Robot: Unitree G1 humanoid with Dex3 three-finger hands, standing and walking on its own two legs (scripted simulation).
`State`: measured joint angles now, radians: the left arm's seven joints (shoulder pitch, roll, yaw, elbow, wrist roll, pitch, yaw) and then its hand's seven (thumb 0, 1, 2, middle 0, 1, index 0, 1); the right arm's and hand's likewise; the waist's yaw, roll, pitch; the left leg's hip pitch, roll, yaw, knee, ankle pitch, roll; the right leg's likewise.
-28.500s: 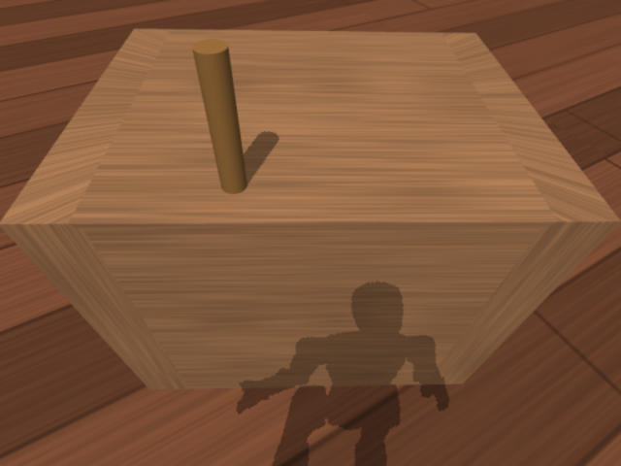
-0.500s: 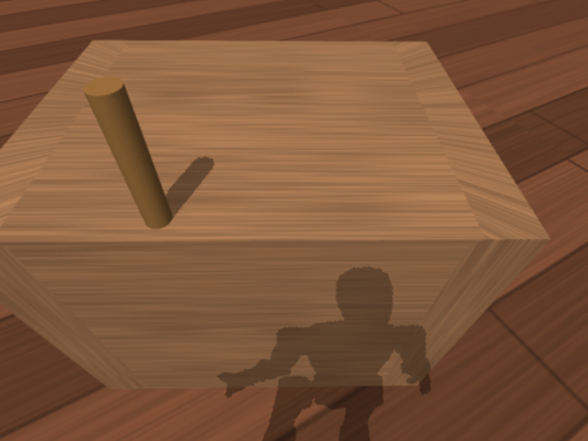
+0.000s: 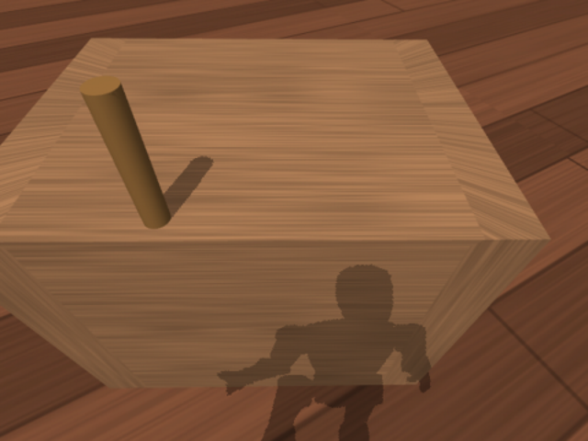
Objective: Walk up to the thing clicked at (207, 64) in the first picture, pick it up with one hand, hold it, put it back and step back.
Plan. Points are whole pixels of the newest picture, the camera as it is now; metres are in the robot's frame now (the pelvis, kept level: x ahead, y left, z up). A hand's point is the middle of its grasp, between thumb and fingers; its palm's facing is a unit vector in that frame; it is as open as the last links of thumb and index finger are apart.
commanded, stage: stand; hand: left
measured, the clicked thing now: (133, 164) +0.45 +0.23 +0.14
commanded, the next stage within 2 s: step back in 0.46 s
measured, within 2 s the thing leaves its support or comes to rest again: neither
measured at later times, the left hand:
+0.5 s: hand out of the picture +0.07 +0.26 -0.16, palm faces -0.01 -0.93 -0.36, open 7.4 cm
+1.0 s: hand out of the picture +0.04 +0.31 -0.18, palm faces -0.02 -0.93 -0.37, open 7.4 cm
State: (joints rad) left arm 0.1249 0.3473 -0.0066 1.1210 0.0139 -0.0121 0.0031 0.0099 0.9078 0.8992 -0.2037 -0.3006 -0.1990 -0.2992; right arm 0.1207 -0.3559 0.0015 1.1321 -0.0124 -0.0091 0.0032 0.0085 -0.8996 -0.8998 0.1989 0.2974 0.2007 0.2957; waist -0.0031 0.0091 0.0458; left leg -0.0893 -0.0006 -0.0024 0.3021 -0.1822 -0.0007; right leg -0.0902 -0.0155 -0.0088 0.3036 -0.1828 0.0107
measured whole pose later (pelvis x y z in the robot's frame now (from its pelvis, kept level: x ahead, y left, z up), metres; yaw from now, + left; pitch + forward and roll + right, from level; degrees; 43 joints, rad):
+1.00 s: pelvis -0.10 +0.05 -0.02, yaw +1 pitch -1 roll -1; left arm 0.03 0.41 0.06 0.88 0.01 0.07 0.03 0.01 0.91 0.90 -0.20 -0.30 -0.20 -0.30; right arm 0.18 -0.36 -0.05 0.94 -0.04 0.04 0.00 0.01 -0.90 -0.90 0.20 0.30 0.20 0.30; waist -0.02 -0.06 0.20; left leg -0.30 -0.02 -0.02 0.66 -0.33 0.04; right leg -0.51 0.12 0.17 1.18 -0.53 -0.02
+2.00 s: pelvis -0.39 +0.02 -0.03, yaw -5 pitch -2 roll -1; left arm 0.21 0.41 0.09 0.86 0.03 0.06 -0.01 0.01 0.91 0.90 -0.20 -0.30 -0.20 -0.30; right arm 0.09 -0.40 -0.04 0.80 -0.03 0.03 -0.01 0.01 -0.89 -0.90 0.20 0.30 0.20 0.30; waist 0.03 0.00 0.16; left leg -0.44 0.08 0.02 0.66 -0.19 -0.01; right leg -0.22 0.01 0.05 0.69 -0.43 0.00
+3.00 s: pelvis -0.66 -0.01 -0.03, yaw +1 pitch -3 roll +2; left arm 0.23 0.40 0.06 0.94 0.04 0.00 0.00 0.01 0.90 0.90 -0.21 -0.30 -0.20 -0.30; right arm 0.22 -0.38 -0.06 1.00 -0.04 0.01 0.01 0.01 -0.90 -0.90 0.20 0.30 0.20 0.30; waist 0.04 -0.02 0.10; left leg -0.25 -0.05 -0.01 0.59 -0.30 0.01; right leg -0.27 -0.07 0.00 0.70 -0.40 -0.01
